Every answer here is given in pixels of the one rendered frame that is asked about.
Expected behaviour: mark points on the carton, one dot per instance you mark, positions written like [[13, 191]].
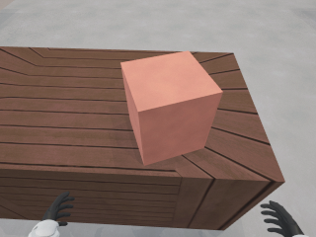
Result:
[[172, 102]]

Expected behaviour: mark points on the left robot hand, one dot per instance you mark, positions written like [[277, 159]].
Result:
[[52, 212]]

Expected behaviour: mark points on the robot left forearm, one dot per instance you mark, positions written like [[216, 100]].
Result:
[[46, 228]]

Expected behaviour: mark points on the right robot hand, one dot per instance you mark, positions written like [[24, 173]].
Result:
[[288, 226]]

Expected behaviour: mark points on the pedestal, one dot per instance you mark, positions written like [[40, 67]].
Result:
[[65, 127]]

